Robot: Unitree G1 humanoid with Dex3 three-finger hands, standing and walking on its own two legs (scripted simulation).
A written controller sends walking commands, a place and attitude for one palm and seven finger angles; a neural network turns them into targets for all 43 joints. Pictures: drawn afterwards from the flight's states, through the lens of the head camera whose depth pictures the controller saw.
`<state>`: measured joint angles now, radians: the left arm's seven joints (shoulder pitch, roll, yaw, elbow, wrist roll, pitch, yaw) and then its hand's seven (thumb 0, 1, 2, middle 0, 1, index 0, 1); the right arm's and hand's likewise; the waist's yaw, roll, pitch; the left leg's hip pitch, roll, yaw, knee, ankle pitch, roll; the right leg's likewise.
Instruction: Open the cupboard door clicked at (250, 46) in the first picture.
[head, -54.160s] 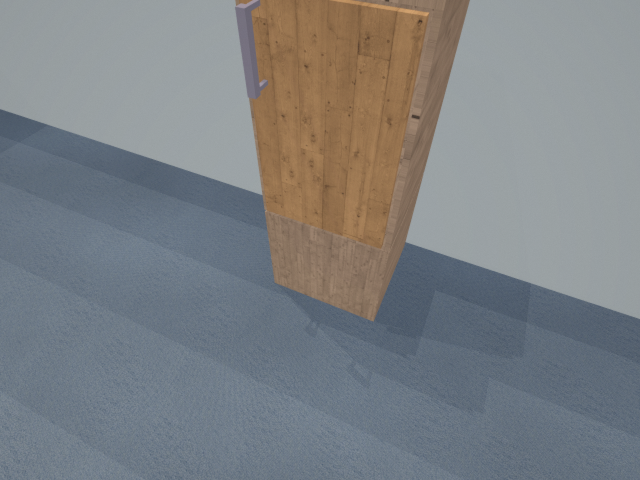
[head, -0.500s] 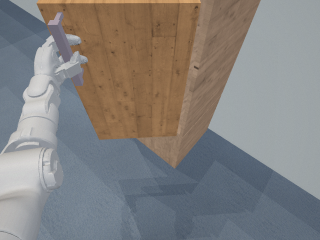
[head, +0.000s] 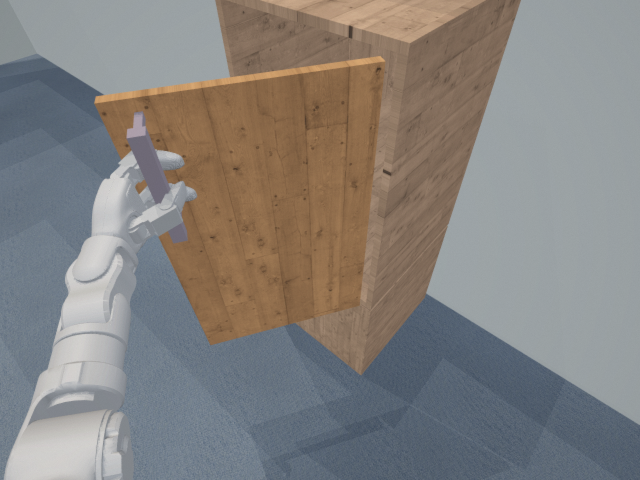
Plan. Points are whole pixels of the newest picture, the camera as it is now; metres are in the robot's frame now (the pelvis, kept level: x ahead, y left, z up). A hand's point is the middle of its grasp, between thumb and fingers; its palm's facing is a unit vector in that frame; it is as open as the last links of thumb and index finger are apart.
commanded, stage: pull the door open along its arc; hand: left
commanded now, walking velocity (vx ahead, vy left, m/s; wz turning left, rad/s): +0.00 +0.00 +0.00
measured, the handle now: (160, 181) +0.46 +0.20 +0.15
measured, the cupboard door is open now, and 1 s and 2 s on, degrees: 58 89 93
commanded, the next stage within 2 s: open thumb and fingers to let go in 0.68 s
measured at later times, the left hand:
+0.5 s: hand (232, 269) +0.31 +0.09 +0.16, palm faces +0.39 -0.92 +0.04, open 5.9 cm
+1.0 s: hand (259, 289) +0.28 +0.06 +0.15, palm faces +0.41 -0.91 +0.00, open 6.8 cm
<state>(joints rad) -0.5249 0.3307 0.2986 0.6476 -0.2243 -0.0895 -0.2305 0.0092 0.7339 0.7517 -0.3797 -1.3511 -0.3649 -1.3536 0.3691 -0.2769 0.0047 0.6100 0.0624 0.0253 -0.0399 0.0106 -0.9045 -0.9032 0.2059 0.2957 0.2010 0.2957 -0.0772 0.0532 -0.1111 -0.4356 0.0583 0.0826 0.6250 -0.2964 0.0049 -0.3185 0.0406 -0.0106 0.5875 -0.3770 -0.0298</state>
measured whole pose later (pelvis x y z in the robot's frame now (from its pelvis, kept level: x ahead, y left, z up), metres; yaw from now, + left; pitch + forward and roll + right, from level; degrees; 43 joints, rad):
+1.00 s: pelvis -0.01 -0.03 +0.01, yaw +5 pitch -4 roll +0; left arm -0.06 -0.11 -0.22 -0.13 0.00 0.29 0.55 0.01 0.54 0.74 -0.37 -1.32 -0.37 -1.32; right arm 0.11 -0.18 0.02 0.66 -0.03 0.11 0.01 0.01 -0.91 -0.90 0.20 0.30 0.20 0.30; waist 0.03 0.07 -0.02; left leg -0.21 0.04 0.00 0.51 -0.23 -0.03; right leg -0.06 0.04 -0.10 0.48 -0.35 -0.07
